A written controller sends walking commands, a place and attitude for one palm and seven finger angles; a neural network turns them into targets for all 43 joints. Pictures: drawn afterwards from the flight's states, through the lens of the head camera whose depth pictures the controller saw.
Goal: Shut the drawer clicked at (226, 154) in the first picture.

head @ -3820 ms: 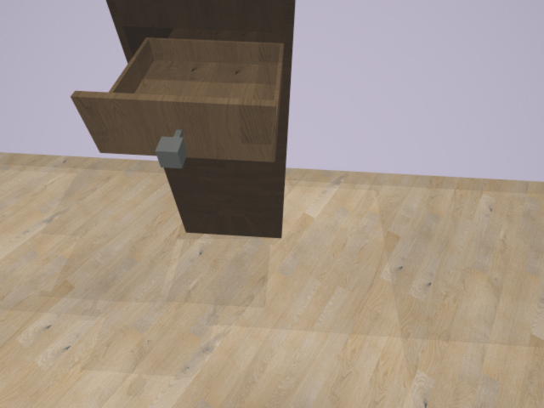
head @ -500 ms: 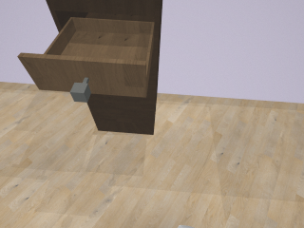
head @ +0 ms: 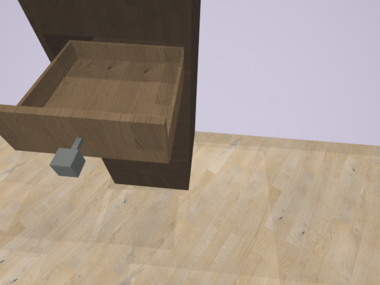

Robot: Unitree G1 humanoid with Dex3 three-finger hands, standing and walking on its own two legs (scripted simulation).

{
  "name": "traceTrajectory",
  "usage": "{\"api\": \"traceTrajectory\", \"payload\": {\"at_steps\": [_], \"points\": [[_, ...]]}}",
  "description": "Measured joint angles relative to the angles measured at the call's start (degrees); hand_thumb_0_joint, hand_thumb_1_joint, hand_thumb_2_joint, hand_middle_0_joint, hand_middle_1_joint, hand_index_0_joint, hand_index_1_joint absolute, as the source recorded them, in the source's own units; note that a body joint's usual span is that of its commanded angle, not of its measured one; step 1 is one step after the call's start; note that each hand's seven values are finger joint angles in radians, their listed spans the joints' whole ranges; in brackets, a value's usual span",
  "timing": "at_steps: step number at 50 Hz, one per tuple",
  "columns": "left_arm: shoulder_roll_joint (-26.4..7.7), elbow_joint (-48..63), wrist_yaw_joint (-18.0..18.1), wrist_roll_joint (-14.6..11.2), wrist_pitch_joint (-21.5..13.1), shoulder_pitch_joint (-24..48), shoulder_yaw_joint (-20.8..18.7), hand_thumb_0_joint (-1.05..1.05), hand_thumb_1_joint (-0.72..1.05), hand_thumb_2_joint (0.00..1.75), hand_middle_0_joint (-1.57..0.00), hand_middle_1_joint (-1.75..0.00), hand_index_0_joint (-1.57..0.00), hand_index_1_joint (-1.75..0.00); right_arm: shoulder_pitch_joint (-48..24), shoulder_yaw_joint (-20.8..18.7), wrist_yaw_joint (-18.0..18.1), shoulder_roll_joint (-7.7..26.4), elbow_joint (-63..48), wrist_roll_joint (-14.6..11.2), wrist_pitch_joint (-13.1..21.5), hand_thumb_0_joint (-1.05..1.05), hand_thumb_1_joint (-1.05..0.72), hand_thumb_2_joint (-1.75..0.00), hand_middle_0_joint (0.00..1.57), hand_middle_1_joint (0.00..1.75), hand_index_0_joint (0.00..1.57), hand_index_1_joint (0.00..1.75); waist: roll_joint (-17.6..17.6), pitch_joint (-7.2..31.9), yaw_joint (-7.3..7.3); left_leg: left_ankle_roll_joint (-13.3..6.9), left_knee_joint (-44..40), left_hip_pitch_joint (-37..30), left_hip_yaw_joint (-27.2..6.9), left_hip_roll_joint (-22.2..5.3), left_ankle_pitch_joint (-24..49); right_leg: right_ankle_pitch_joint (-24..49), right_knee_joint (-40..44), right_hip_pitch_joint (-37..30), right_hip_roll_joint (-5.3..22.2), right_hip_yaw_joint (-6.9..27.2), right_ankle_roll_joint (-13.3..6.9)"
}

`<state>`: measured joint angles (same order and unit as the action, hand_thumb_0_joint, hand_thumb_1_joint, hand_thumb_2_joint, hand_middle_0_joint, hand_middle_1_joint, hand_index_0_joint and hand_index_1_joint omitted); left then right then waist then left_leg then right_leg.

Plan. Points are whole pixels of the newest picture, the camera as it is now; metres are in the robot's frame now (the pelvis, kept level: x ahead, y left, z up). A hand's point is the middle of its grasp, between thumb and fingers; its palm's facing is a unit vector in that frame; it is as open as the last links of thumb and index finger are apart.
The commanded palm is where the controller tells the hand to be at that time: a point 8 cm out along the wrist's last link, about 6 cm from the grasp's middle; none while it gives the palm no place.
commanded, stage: come to a stop and stand still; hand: left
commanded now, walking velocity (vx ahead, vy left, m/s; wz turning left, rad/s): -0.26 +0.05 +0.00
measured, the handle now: (72, 154) +0.35 +0.28 +0.07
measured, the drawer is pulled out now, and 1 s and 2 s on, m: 0.30 0.30 0.30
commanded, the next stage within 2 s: look again from close up in 0.86 s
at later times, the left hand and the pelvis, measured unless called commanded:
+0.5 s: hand out of the picture +0.10 +0.22 -0.16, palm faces +0.04 -0.96 -0.27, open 7.4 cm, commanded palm none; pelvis +0.03 +0.00 +0.01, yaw +0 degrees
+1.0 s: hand out of the picture +0.05 +0.15 -0.16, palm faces +0.00 -0.98 -0.21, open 7.3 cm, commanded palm none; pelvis +0.01 -0.03 +0.01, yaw -1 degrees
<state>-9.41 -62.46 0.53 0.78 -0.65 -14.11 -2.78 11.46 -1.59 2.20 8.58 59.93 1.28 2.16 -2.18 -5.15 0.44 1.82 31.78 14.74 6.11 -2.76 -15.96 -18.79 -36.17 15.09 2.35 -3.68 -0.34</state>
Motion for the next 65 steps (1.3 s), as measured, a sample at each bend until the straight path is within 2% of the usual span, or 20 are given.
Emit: {"api": "traceTrajectory", "payload": {"at_steps": [3, 6, 10, 12, 13, 14, 15, 17, 19, 22, 26, 29, 33, 35, 37, 42, 48, 51, 55, 65], "points": [[-0.1, -0.2, 0.6, 0.1, -0.4, 1.0, 0.6, 0.01, 0.92, 0.90, -0.20, -0.30, -0.19, -0.30, -0.1, 0.1, -0.5, 0.4, 1.9, -0.9, -2.0, 0.00, -0.93, -0.90, 0.20, 0.30, 0.20, 0.30, 1.1, 0.8, -0.35, 0.7, -1.0, -1.8, -1.3, -0.4, -0.4, -1.0, 1.7, -2.5, -0.7, -1.1, -1.6], [-0.2, 0.3, 1.2, 0.0, -0.3, 2.1, 0.6, 0.01, 0.92, 0.90, -0.20, -0.30, -0.20, -0.30, -0.3, -0.3, -0.5, 0.8, 2.4, -0.8, -3.6, 0.00, -0.92, -0.90, 0.20, 0.30, 0.20, 0.30, 2.2, 1.2, -0.51, 0.5, -0.1, -1.7, -1.8, -1.2, -0.9, -2.1, 4.6, -4.4, -1.6, -2.0, -2.1], [-0.5, 1.8, 2.0, 0.3, 0.1, 3.7, -0.1, 0.01, 0.92, 0.90, -0.21, -0.30, -0.20, -0.30, -1.9, -1.2, -0.3, 1.6, 1.3, -1.0, -5.1, 0.00, -0.92, -0.90, 0.20, 0.30, 0.20, 0.30, 1.5, -0.9, 0.16, 0.5, 6.3, 0.8, -2.2, 0.8, -8.4, -0.8, 6.9, -5.7, -1.3, -1.4, -2.2], [-0.9, 2.3, 2.1, 0.1, 0.6, 4.1, -0.5, 0.00, 0.91, 0.90, -0.21, -0.30, -0.20, -0.30, -2.9, -1.4, -0.3, 2.0, 0.6, -1.1, -5.3, 0.00, -0.92, -0.90, 0.20, 0.30, 0.20, 0.30, 0.8, -1.9, 0.26, 0.5, 3.7, 0.7, -1.7, 1.9, -6.6, -0.3, 7.1, -5.9, -0.9, -1.0, -2.0], [-1.2, 2.5, 2.1, -0.1, 0.9, 4.0, -0.6, 0.00, 0.91, 0.90, -0.21, -0.30, -0.20, -0.30, -3.3, -1.5, -0.4, 2.2, 0.1, -1.0, -5.2, 0.00, -0.91, -0.90, 0.20, 0.30, 0.20, 0.30, 0.6, -2.2, 0.20, 0.4, 0.7, 0.1, -1.1, 2.0, -2.1, -0.2, 6.6, -5.7, -0.8, -0.7, -1.8], [-1.5, 2.7, 2.0, -0.3, 1.2, 3.9, -0.7, 0.00, 0.91, 0.90, -0.21, -0.30, -0.20, -0.30, -3.5, -1.6, -0.4, 2.7, -0.4, -0.9, -5.0, 0.00, -0.91, -0.90, 0.20, 0.30, 0.20, 0.30, 1.0, -2.3, 0.13, -0.4, -1.8, -0.5, -0.8, 1.5, 4.8, -0.2, 5.5, -5.2, -1.3, -0.7, -1.4], [-1.8, 2.9, 2.1, -0.4, 1.6, 3.8, -0.7, 0.00, 0.91, 0.90, -0.21, -0.30, -0.20, -0.30, -3.6, -1.7, -0.4, 3.0, -1.0, -0.7, -4.8, 0.00, -0.91, -0.90, 0.20, 0.30, 0.20, 0.30, 1.1, -2.1, 0.08, -1.5, -2.2, -0.8, -0.5, 1.2, 4.9, -0.6, 3.2, -4.0, -1.4, -0.8, -0.7], [-3.0, 3.4, 2.3, -0.4, 2.6, 4.0, -1.0, 0.00, 0.91, 0.90, -0.21, -0.30, -0.20, -0.30, -4.0, -1.6, -0.4, 2.9, -2.1, -0.3, -4.4, 0.00, -0.91, -0.90, 0.20, 0.30, 0.20, 0.30, 0.4, -2.2, -0.07, -3.0, -1.8, -0.8, 0.3, 1.1, 0.9, -9.0, -7.6, 0.4, -2.1, 1.6, 0.1], [-3.9, 3.7, 2.2, -0.3, 3.5, 5.1, -1.5, 0.00, 0.91, 0.90, -0.21, -0.30, -0.20, -0.30, -4.0, -1.3, 0.1, 2.6, -2.9, 0.1, -4.1, 0.00, -0.91, -0.90, 0.20, 0.30, 0.20, 0.30, 0.0, -2.7, -0.37, -3.3, -1.8, -0.5, 0.1, 1.1, 0.0, -12.6, -17.2, 3.8, -3.1, 3.9, 0.5], [-4.4, 4.8, 1.9, -0.1, 3.9, 6.5, -1.7, 0.00, 0.91, 0.90, -0.20, -0.30, -0.19, -0.30, -3.9, -1.0, 0.5, 2.3, -3.3, 0.5, -3.9, 0.00, -0.91, -0.90, 0.20, 0.30, 0.20, 0.30, 0.4, -3.4, -0.23, -2.8, -2.6, -0.3, -0.5, 0.7, 1.2, -12.7, -21.0, 5.8, -3.5, 5.0, 1.1], [-4.1, 6.0, 1.3, 0.0, 3.6, 6.6, -1.2, 0.00, 0.91, 0.90, -0.20, -0.30, -0.19, -0.30, -3.6, -0.8, 0.1, 2.1, -3.0, 0.5, -3.9, 0.00, -0.91, -0.90, 0.20, 0.30, 0.20, 0.30, 1.7, -3.1, 0.00, -2.1, -2.8, 0.2, -0.8, -0.2, 1.8, -10.3, -11.9, 3.3, -2.6, 4.0, 1.1], [-4.3, 6.7, 0.9, 0.3, 2.4, 5.0, -0.4, 0.00, 0.91, 0.90, -0.20, -0.30, -0.19, -0.30, -2.9, -0.7, -0.4, 1.6, -2.8, -0.2, -4.1, 0.00, -0.91, -0.90, 0.20, 0.30, 0.20, 0.30, 1.0, -1.7, 0.14, -1.0, -0.5, 1.8, -0.2, 0.2, 0.9, 0.0, 2.9, -1.7, -1.0, 4.2, 0.3], [-2.4, 4.3, 0.9, 0.5, 1.8, 4.1, 0.9, 0.00, 0.91, 0.90, -0.20, -0.30, -0.19, -0.30, -3.3, -1.0, -1.2, 2.3, -1.9, -0.6, -4.9, 0.00, -0.91, -0.90, 0.20, 0.30, 0.20, 0.30, 3.2, -1.9, -1.48, -0.6, 2.5, 2.3, -3.5, 0.3, -4.5, -1.4, 3.9, -2.8, -2.5, 3.3, -0.7], [-1.6, 3.4, 1.2, 0.2, 1.4, 3.6, 1.2, 0.00, 0.91, 0.90, -0.20, -0.30, -0.19, -0.30, -2.8, -0.8, -1.0, 2.2, -1.2, -0.9, -4.6, 0.00, -0.91, -0.90, 0.20, 0.30, 0.20, 0.30, 3.3, -1.7, -1.73, -0.7, 1.8, 1.2, -4.5, 0.6, -3.7, -0.6, 5.0, -3.7, -3.0, 3.2, -0.9], [-1.1, 2.7, 1.3, -0.2, 1.3, 3.1, 1.3, 0.00, 0.91, 0.90, -0.20, -0.30, -0.20, -0.30, -2.0, -0.6, -0.8, 2.0, -0.2, -1.0, -4.0, 0.00, -0.91, -0.90, 0.20, 0.30, 0.20, 0.30, 2.9, -1.3, -1.70, -0.8, -1.2, -0.9, -4.7, 0.4, 1.9, -0.3, 5.5, -4.5, -3.6, 3.2, -1.0], [-0.6, 1.1, 1.5, -0.4, 1.8, 3.2, 1.3, 0.00, 0.92, 0.90, -0.21, -0.30, -0.20, -0.30, -0.2, -0.1, -0.4, 1.3, 2.5, -0.8, -3.5, 0.00, -0.91, -0.90, 0.20, 0.30, 0.20, 0.30, 1.4, 0.2, -0.82, -0.1, -4.6, -3.0, -4.5, 0.1, 1.8, 1.6, 9.2, -6.6, -3.9, 3.4, -1.1], [-0.9, -0.5, 0.9, -0.5, 1.2, 2.2, 1.6, 0.00, 0.92, 0.90, -0.21, -0.30, -0.20, -0.30, 1.4, 0.2, -0.5, 0.9, 4.1, -0.5, -3.3, 0.00, -0.91, -0.90, 0.20, 0.30, 0.20, 0.30, 1.4, 1.6, -0.92, 0.2, -7.7, -3.9, -4.5, -0.3, 3.8, 3.8, 12.7, -7.6, -4.3, 3.3, -1.4], [-0.1, 0.1, 2.2, -0.2, -0.6, 0.4, 2.3, 0.00, 0.91, 0.90, -0.21, -0.30, -0.20, -0.30, 2.1, 0.5, -0.8, 1.8, 2.2, -0.7, -3.0, 0.00, -0.91, -0.90, 0.20, 0.30, 0.20, 0.30, 3.1, 1.9, -1.06, -0.3, -4.0, -1.7, -4.3, -1.1, 2.1, 3.9, 11.7, -6.3, -5.1, 3.7, -1.2], [0.1, 1.1, 2.4, -0.3, -0.6, -1.5, 2.6, 0.00, 0.91, 0.90, -0.21, -0.30, -0.20, -0.30, 3.3, 0.4, -0.6, 2.1, -0.4, -0.7, -2.0, 0.00, -0.91, -0.90, 0.20, 0.30, 0.20, 0.30, 3.3, 2.9, -2.05, -0.6, -2.0, -1.5, -4.1, 0.0, 1.1, 1.9, 7.8, -5.3, -4.0, 4.0, -0.7], [-1.6, 3.5, 1.5, 0.0, 0.3, -1.9, 2.8, 0.00, 0.91, 0.90, -0.20, -0.30, -0.20, -0.30, 4.4, 1.2, -1.3, 1.2, -1.2, -0.2, -1.9, 0.01, -0.92, -0.90, 0.20, 0.30, 0.20, 0.30, 2.1, 5.2, -1.04, -2.2, -1.7, -0.5, -4.1, 1.9, 2.3, 2.0, 6.1, -3.9, -2.1, 3.9, 0.6]]}}
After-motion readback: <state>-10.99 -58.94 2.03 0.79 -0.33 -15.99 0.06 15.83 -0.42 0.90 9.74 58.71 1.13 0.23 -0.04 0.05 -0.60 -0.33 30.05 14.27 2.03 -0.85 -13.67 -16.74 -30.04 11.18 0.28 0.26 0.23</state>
